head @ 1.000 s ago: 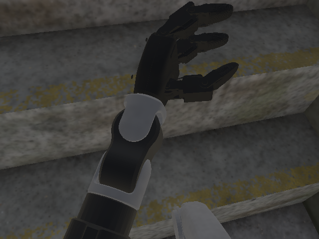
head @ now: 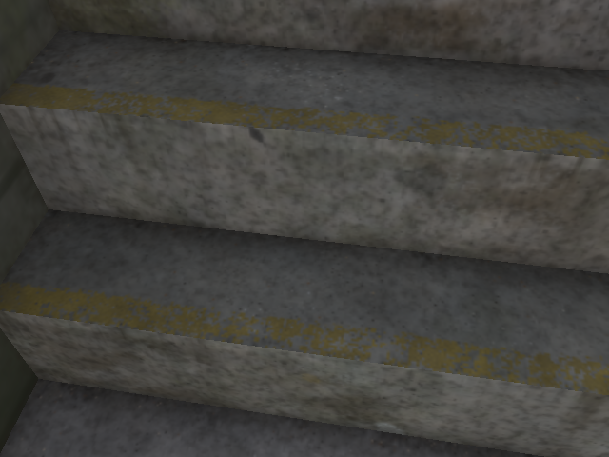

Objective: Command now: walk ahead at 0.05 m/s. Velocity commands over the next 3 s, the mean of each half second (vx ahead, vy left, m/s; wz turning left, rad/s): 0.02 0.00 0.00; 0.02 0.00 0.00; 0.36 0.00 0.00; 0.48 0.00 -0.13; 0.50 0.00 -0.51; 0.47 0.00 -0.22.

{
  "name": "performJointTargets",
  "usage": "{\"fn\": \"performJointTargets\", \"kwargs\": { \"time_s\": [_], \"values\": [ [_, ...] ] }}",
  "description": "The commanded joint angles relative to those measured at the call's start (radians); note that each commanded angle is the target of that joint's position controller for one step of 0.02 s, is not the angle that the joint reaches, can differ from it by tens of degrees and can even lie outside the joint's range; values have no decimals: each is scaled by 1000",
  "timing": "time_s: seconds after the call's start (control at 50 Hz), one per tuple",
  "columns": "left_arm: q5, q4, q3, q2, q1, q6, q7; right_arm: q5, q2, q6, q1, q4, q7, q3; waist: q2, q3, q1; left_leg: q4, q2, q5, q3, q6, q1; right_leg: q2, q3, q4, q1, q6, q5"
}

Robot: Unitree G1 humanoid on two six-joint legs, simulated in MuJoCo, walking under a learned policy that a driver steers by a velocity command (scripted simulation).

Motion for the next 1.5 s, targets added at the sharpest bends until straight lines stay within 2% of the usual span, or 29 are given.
{"fn": "performJointTargets", "kwargs": {
  "time_s": [0.02, 0.04, 0.06, 0.08, 0.1, 0.12, 0.14, 0.16, 0.18, 0.2, 0.22, 0.24, 0.28, 0.38, 0.44, 0.64, 0.9, 1.06, 1.16, 1.22, 1.28, 1.32, 1.36, 1.38, 1.4, 1.42, 1.44, 1.46, 1.5],
  "values": [
    [-21, -66, -9, 21, -45, -42, 9, 7, -102, 9, 122, -12, 22, -58, -414, 0, -34, 537, 208, -387, -237, -186, 293, -276, 314, -167, -419, -188, -213],
    [14, -141, -28, -11, -217, -60, 25, 1, -116, 5, 255, 25, 35, -66, -461, -15, -75, 884, 213, -524, -279, -154, 291, -332, 340, -189, -567, -226, -130],
    [26, -184, -26, 25, -378, -70, 37, -3, -107, 2, 364, 53, 50, -68, -434, -12, -144, 1080, 210, -575, -271, -115, 227, -341, 259, -153, -581, -201, 34],
    [17, -191, -28, 32, -394, -74, 37, -11, -74, -10, 404, 69, 58, -51, -282, -11, -141, 1008, 221, -582, -256, -75, 137, -300, 198, -119, -498, -156, 187],
    [9, -187, -37, 25, -355, -76, 39, -28, -20, -33, 258, 40, 74, -23, -89, 18, -97, 582, 279, -586, -229, -14, -99, -206, 152, -40, -223, -102, 198],
    [-11, -150, -37, 43, -233, -54, 39, -38, 79, -59, 62, 10, 89, 18, 88, 48, -15, 154, 235, -410, -103, 16, -178, -116, 104, 57, -46, -60, 162],
    [-9, -125, -22, 107, -45, -40, 32, -27, 29, -64, -93, 0, 90, 17, 174, 54, 108, 119, 178, -120, -77, 3, -160, -82, 114, 90, -15, -50, 199],
    [31, -111, -12, 150, 62, -45, 27, 2, -84, -60, -55, -20, 82, -5, 170, -34, 130, 189, 235, 297, -170, 9, -47, -53, 102, 123, -44, -26, 157],
    [51, -111, -19, 103, 97, -42, 23, 15, -117, -55, 38, 31, 86, -6, 237, -12, 167, 233, 221, 156, -175, 64, -148, -13, 43, 21, 0, 17, 12],
    [49, -132, -10, 141, -6, -37, 18, 9, -95, -60, 90, 29, 88, -4, 71, 63, 91, 195, 234, 82, -220, 91, -201, 17, -5, 89, -6, 57, 24],
    [30, -128, -15, 90, -20, -30, 13, -12, -86, -63, 117, 53, 82, 6, 49, 51, 95, 139, 252, 1, -245, 97, -201, 2, -1, 95, 4, 75, 27],
    [25, -125, -17, 68, -22, -21, 22, -29, -126, -66, 122, 63, 71, -3, 56, 42, 91, 101, 251, -93, -258, 90, -185, -2, -5, 108, 13, 87, -5],
    [17, -123, -17, 53, -26, -5, 39, -30, -95, -88, 97, 62, 73, 9, 71, 60, 94, 76, 264, -143, -266, 85, -179, -16, 34, 91, -11, 83, 12],
    [15, -92, -5, 65, -28, -17, 34, -35, -65, -76, 105, 82, 57, 16, 29, 77, 62, 32, 241, -311, -252, 58, -168, -29, 51, 70, -55, 87, 22],
    [15, -70, -2, 64, 0, -27, 30, -27, -35, -79, 103, 85, 60, 21, 10, 64, 61, 51, 234, -281, -229, 68, -151, -31, 54, 58, -60, 87, 29],
    [17, -33, -7, 97, 71, -48, 21, -14, -51, -62, 100, 84, 57, 19, -24, 26, 57, 146, 201, -92, -160, 69, -62, -18, 47, 35, -104, 89, 29],
    [18, -49, -20, 68, 99, -46, 20, 14, -64, -76, 111, 106, 46, 19, -24, 29, 65, 205, 204, -44, -129, 38, -62, 3, 59, 8, -77, 47, 57],
    [2, -95, -25, 68, 75, -56, 29, 26, -56, -87, 83, 113, 29, 27, -58, 109, 69, 243, 150, -549, -101, 82, -203, 29, 80, 14, -134, -35, -371],
    [-4, -142, -18, 95, 44, -82, 16, 25, -39, -119, 101, 102, 44, 37, -102, 76, 51, 367, 152, -213, -72, 91, -175, -46, 193, 2, -99, -112, -151],
    [3, -154, -16, 73, 54, -89, 12, 28, -84, -123, 132, 109, 55, 25, 30, -9, 54, 358, 168, 144, -101, 93, -66, 48, 49, 162, -70, -68, 88],
    [10, -160, -34, 13, 73, -100, 6, 35, -139, -116, 145, 104, 66, 6, 177, -46, 55, 278, 261, 428, -234, 180, 51, 127, -78, 365, -163, -18, -29],
    [1, -168, -39, -1, 63, -107, -3, 30, -165, -115, 59, 68, 69, 3, 161, 2, 94, 241, 335, 571, -300, 241, 17, 126, -78, 289, -151, -43, -198],
    [21, -168, -24, 34, 130, -114, -13, 29, -160, -128, -90, 18, 60, 5, 80, -20, 177, 460, 276, 909, -194, 194, 12, 95, -13, 57, -27, -84, 98],
    [23, -127, 12, 136, 267, -111, -17, 20, -131, -139, -93, 4, 61, 6, -103, -97, 189, 674, 195, 803, -109, 118, -135, 14, 100, 89, 160, -123, 408],
    [20, -89, 29, 172, 405, -96, -12, 28, -119, -153, -69, 20, 62, 9, -282, -128, 241, 991, 105, 248, -36, 49, -339, -166, 302, -42, 310, -238, 632],
    [26, -81, 18, 147, 331, -93, -5, 43, -80, -153, 9, 45, 65, 12, -305, -56, 156, 1265, 129, -446, -54, 42, -459, -337, 432, -123, 223, -344, 612],
    [33, -110, 1, 96, 188, -92, -5, 65, -78, -139, 46, 44, 68, 8, -204, 47, 85, 1432, 190, -510, -142, 58, -529, -327, 361, -133, 101, -323, 439],
    [25, -129, -11, 58, 95, -88, -12, 72, -73, -127, 29, 21, 70, 11, -186, 94, 51, 1478, 215, -534, -125, 68, -608, -283, 266, -140, 56, -264, 308],
    [16, -113, -18, 47, 74, -84, -24, 33, -39, -123, -17, -9, 74, 23, -94, 110, 39, 1450, 260, -448, -56, 55, -654, -229, 152, -154, -2, -194, 279]
  ]
}}
Next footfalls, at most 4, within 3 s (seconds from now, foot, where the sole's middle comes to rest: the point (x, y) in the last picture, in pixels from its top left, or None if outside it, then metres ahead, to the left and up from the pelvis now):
0.16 left None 0.00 0.13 -0.78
1.70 left None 0.16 0.16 -0.78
2.22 right None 0.31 -0.16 -0.54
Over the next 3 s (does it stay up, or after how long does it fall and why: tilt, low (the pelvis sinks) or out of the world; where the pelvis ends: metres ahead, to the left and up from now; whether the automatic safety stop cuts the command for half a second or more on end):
stays up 0.40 -0.06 0.29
